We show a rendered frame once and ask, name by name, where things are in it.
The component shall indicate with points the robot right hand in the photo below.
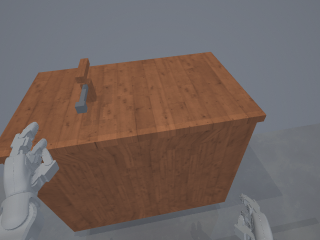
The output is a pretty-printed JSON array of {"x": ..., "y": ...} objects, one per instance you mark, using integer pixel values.
[{"x": 258, "y": 225}]

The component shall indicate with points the robot left hand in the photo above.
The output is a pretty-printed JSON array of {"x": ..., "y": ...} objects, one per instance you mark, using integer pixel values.
[{"x": 23, "y": 169}]

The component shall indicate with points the left robot forearm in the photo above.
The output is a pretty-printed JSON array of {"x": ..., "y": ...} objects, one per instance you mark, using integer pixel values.
[{"x": 21, "y": 218}]

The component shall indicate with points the counter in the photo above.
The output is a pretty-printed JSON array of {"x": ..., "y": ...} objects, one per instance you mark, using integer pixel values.
[{"x": 159, "y": 136}]

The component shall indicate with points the tap lever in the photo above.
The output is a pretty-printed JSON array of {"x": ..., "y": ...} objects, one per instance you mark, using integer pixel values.
[{"x": 81, "y": 106}]

